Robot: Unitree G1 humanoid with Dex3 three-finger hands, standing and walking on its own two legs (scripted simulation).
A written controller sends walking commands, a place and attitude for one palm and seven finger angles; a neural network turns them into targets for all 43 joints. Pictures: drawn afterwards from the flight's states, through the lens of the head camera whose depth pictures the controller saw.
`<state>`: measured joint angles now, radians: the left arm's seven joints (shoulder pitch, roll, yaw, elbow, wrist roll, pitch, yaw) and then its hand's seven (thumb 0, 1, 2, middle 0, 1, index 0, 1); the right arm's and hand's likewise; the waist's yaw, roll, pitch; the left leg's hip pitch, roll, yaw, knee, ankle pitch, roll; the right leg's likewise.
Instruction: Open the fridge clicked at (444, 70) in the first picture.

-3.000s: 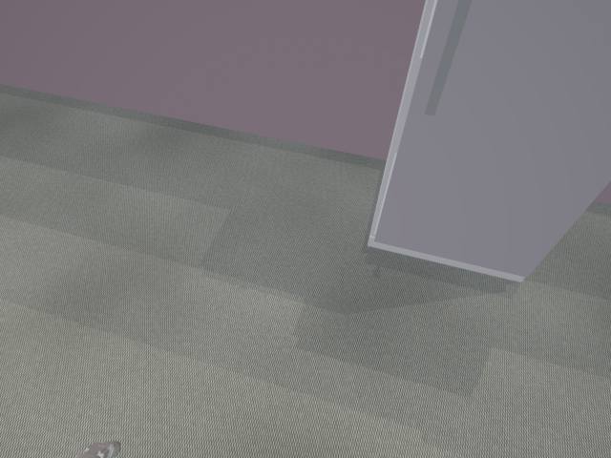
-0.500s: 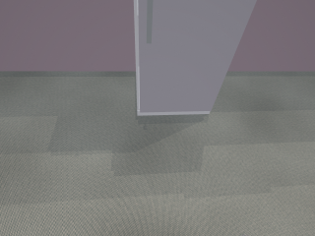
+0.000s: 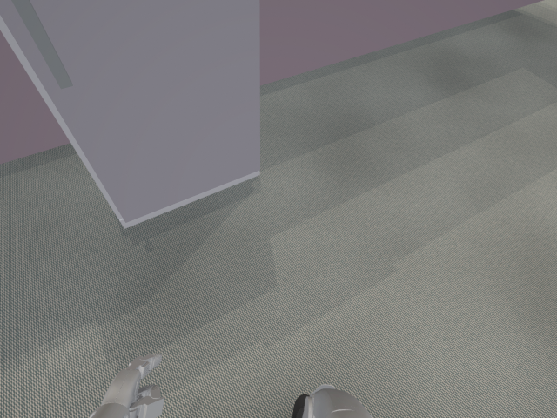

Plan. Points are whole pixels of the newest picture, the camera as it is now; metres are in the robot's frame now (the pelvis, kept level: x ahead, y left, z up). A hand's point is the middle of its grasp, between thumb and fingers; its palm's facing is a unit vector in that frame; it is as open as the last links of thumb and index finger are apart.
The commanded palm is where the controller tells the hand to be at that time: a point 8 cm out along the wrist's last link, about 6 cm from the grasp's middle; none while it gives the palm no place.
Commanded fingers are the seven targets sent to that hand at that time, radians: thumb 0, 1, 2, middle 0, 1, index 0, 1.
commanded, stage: walk to a spot facing it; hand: left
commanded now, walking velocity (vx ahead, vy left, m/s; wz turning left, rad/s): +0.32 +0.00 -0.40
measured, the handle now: out of the picture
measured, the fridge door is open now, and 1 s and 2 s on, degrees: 0 0 0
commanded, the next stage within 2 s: turn to face it in 0.36 s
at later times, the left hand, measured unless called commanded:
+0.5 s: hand (139, 351) +0.24 +0.24 -0.15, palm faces -0.16 -0.97 -0.16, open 7.4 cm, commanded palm none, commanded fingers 0.00 0.90 0.90 -0.20 -0.30 -0.20 -0.30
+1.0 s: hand (177, 290) +0.34 +0.18 -0.13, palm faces -0.02 -0.98 -0.22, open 7.3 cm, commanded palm none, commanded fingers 0.00 0.90 0.90 -0.20 -0.30 -0.20 -0.30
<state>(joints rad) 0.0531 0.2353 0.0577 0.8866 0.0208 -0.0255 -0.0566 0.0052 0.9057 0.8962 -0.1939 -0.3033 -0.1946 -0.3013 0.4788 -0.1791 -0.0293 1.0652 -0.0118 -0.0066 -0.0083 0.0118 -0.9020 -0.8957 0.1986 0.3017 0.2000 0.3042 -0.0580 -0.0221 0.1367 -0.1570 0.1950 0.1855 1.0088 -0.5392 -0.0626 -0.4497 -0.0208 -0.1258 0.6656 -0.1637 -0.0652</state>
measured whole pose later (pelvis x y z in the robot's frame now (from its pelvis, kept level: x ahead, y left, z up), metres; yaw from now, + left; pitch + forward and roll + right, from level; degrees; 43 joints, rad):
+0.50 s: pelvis +0.16 +0.05 +0.03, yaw -14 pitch -1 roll -2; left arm 0.29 0.24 0.09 0.99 0.03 0.03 -0.03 0.01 0.91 0.90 -0.19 -0.30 -0.19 -0.30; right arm 0.24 -0.14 -0.02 0.92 -0.03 -0.06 -0.03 0.00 -0.92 -0.90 0.20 0.30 0.20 0.30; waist 0.02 -0.05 0.01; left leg -0.24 0.10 0.23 0.52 -0.26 0.04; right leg -0.49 -0.01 -0.03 1.14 -0.37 0.02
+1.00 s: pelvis +0.22 +0.01 +0.03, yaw -2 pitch +0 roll +0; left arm 0.14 0.14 0.05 0.96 0.03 -0.01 0.04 -0.01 0.92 0.90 -0.20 -0.30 -0.20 -0.30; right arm 0.30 -0.15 -0.07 1.05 -0.02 0.07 0.01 0.01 -0.91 -0.90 0.20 0.30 0.20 0.30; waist -0.04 0.02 0.05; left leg -0.45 0.08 0.09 1.04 -0.46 -0.06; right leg -0.22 -0.13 -0.24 0.53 -0.29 0.01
